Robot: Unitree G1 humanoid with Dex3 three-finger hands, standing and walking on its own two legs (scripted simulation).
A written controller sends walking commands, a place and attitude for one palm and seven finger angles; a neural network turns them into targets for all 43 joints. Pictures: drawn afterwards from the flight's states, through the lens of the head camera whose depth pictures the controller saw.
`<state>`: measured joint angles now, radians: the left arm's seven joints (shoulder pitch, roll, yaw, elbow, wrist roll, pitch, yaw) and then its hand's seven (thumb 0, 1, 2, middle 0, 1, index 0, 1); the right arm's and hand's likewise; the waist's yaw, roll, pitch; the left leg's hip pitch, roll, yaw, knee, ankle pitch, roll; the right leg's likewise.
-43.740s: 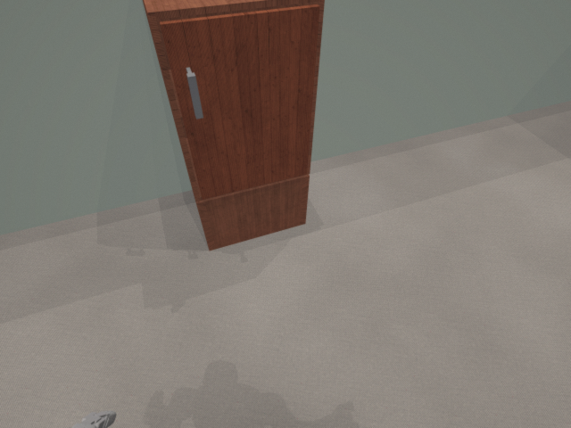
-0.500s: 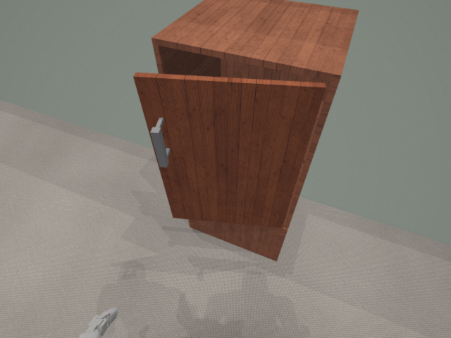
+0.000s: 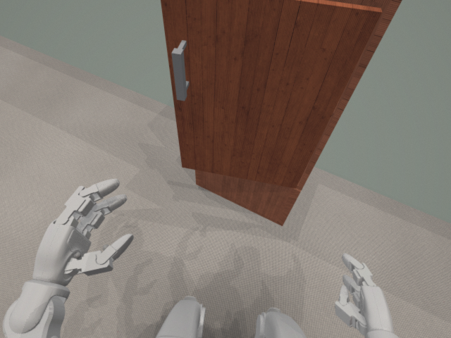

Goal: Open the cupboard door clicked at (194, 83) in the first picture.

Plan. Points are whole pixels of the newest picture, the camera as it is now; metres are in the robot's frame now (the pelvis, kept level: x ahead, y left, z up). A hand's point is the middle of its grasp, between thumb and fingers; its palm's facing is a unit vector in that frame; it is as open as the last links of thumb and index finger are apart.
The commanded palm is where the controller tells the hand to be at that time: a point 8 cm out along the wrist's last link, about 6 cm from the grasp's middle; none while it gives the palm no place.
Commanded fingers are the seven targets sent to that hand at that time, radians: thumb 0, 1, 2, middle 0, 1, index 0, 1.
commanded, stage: raise the hand with hooked fingers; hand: left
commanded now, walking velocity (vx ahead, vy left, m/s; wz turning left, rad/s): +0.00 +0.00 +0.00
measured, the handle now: (182, 71) +0.64 +0.17 +0.09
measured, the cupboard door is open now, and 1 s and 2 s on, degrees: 17 17 17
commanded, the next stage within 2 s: move the hooked fingers beside the handle in 1.50 s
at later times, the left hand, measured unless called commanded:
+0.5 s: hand (88, 211) +0.28 +0.26 +0.07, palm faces -0.11 -0.99 -0.04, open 12.6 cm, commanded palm +0.27 +0.31 +0.08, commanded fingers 0.00 -0.41 0.34 -0.29 -1.14 -0.29 -1.14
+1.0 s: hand (69, 172) +0.33 +0.29 +0.11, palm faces -0.05 -1.00 -0.04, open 13.9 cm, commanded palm +0.30 +0.33 +0.11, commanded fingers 0.00 -0.50 0.30 -0.30 -1.20 -0.30 -1.20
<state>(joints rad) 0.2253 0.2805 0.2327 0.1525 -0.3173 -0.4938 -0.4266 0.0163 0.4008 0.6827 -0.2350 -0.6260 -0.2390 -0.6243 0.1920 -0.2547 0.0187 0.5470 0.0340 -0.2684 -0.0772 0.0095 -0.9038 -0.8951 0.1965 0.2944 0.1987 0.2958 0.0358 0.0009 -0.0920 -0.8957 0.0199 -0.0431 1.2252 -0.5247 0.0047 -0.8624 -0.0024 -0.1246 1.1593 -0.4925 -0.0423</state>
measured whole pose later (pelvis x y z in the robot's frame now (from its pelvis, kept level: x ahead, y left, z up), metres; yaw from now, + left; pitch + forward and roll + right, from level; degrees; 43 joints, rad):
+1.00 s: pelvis +0.04 +0.02 +0.04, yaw -1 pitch +12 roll -3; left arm -0.03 0.44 0.44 0.40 -0.37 -0.27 -0.57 -0.01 -0.49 0.30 -0.30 -1.20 -0.30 -1.20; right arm 0.28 -0.28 0.05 0.55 0.04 -0.20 -0.07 0.01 -0.90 -0.89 0.20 0.30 0.20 0.30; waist -0.01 0.03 -0.09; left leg -0.73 0.01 -0.01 1.01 -0.48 0.03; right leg -0.70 0.00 -0.09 0.93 -0.43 -0.01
